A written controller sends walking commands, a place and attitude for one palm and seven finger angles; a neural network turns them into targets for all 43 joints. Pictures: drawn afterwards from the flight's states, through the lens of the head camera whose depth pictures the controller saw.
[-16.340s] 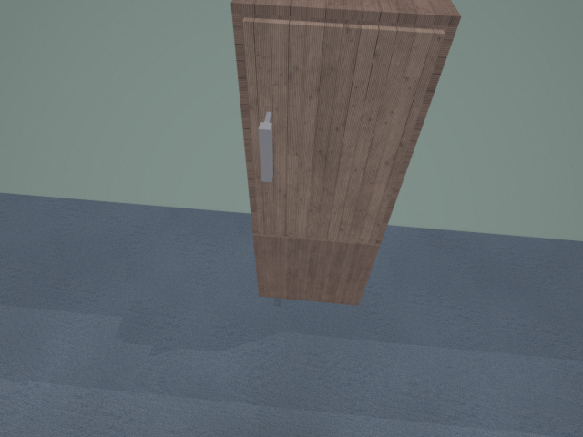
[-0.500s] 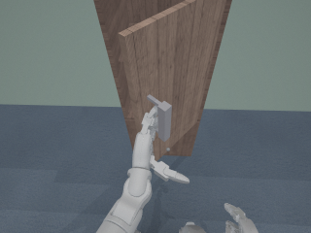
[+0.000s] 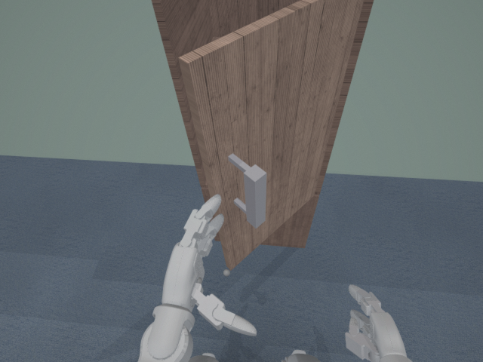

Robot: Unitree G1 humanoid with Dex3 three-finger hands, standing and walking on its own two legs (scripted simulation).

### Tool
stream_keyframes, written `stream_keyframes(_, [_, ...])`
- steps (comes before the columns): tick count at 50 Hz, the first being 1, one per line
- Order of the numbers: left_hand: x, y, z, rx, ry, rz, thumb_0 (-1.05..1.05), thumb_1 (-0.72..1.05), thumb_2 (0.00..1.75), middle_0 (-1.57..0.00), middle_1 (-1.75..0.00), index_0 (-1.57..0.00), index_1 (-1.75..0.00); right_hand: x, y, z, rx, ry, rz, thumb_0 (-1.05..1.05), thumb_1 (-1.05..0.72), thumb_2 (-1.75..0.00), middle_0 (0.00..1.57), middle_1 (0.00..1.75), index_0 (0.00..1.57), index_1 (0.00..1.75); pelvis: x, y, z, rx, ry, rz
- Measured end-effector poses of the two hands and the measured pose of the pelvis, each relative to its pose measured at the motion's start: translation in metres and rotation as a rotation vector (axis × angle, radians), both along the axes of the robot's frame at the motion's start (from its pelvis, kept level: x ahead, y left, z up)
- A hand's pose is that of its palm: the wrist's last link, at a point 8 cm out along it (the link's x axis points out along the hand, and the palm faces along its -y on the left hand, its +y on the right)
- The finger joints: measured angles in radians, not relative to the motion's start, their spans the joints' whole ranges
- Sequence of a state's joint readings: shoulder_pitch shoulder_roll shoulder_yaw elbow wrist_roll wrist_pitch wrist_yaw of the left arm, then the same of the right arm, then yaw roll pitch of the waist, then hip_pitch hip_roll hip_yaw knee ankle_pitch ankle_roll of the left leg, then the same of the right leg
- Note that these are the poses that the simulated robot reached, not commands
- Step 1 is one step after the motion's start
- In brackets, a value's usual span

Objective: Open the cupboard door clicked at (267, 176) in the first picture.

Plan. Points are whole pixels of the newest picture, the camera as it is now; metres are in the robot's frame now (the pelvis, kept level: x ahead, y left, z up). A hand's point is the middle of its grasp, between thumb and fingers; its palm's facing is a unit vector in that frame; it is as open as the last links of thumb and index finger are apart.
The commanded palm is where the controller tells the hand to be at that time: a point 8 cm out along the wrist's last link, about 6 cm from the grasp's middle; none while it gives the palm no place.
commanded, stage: slide the hand sideways off the handle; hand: left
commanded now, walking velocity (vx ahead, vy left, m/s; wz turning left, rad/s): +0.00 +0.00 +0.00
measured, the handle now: (246, 191) +0.39 +0.02 +0.06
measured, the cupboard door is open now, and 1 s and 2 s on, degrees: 49 49 49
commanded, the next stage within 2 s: draw the hand back to the body in 0.22 s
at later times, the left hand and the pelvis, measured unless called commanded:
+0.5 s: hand (185, 284) +0.22 +0.09 +0.09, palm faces -0.09 -0.99 -0.05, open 16.3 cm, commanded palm +0.19 +0.15 +0.09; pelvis +0.00 +0.01 -0.01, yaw +0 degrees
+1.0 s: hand (93, 275) +0.20 +0.18 +0.15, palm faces +0.10 -0.96 -0.27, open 15.1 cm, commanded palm +0.17 +0.24 +0.16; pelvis +0.01 +0.03 +0.03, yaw +0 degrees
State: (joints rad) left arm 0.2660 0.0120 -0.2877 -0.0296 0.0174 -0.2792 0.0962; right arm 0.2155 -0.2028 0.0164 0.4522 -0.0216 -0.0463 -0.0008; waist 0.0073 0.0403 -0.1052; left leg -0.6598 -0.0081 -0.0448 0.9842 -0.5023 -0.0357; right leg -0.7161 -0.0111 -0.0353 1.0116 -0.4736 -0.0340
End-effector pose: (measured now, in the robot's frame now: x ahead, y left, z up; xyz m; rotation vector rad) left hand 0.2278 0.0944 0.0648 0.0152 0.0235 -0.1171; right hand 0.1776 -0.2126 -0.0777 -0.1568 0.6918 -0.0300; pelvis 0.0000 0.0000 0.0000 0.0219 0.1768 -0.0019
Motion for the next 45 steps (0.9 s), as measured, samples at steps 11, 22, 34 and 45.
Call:
stream_keyframes(11, [-0.017, 0.030, 0.004, -0.005, -0.012, 0.031, -0.01, -0.50, 0.30, -0.14, -0.30, -0.15, -0.30, -0.005, -0.003, -0.006, -0.014, 0.004, -0.006, 0.02, -0.91, -0.90, 0.20, 0.30, 0.20, 0.29, 0.004, 0.001, -0.004, -0.005, 0.015, 0.006])
stream_keyframes(22, [-0.025, 0.036, 0.010, -0.001, -0.034, -0.007, -0.01, -0.50, 0.30, -0.15, -0.30, -0.15, -0.30, -0.010, 0.003, -0.005, -0.019, -0.034, -0.030, 0.02, -0.91, -0.90, 0.20, 0.30, 0.20, 0.29, -0.001, 0.010, -0.010, -0.012, 0.011, -0.002])
stream_keyframes(34, [-0.034, 0.083, 0.047, 0.035, -0.041, 0.045, -0.01, -0.50, 0.30, -0.15, -0.30, -0.15, -0.30, -0.009, 0.017, 0.022, -0.017, -0.090, -0.027, 0.02, -0.91, -0.90, 0.21, 0.30, 0.20, 0.29, 0.003, 0.019, 0.008, -0.027, -0.050, -0.003])
stream_keyframes(45, [-0.046, 0.123, 0.077, 0.168, -0.070, 0.117, -0.01, -0.42, 0.33, -0.15, -0.30, -0.15, -0.30, 0.002, 0.023, 0.044, -0.054, -0.150, -0.025, 0.02, -0.91, -0.90, 0.21, 0.30, 0.20, 0.29, 0.008, 0.026, 0.020, -0.038, -0.103, -0.001])
